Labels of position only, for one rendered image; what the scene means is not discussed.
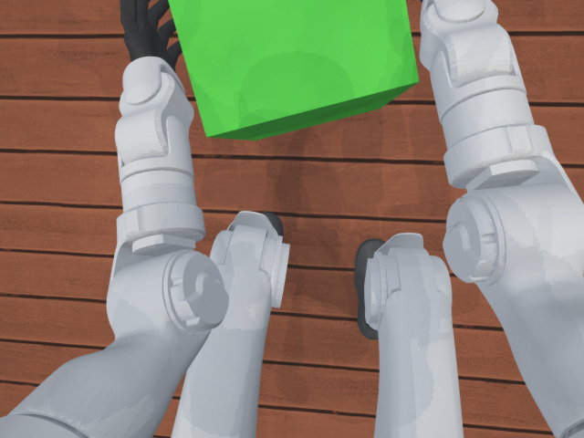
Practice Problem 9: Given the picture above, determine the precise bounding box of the robot right forearm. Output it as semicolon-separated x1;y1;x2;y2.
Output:
419;0;584;206

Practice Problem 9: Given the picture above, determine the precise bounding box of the robot left forearm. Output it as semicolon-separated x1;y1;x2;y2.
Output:
109;57;205;287

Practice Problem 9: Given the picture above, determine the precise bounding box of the robot right upper arm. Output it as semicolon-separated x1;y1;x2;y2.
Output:
443;182;584;438

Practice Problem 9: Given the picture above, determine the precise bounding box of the robot left shin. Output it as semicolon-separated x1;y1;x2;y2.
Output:
209;211;278;265

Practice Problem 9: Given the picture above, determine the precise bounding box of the carton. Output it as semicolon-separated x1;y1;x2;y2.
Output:
168;0;419;141

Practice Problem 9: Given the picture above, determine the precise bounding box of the robot left upper arm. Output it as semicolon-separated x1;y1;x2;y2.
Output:
0;249;229;438

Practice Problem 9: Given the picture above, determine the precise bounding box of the robot left hand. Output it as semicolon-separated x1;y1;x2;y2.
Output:
120;0;183;73

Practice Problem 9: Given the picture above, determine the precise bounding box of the robot left thigh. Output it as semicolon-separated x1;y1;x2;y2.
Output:
171;224;290;438

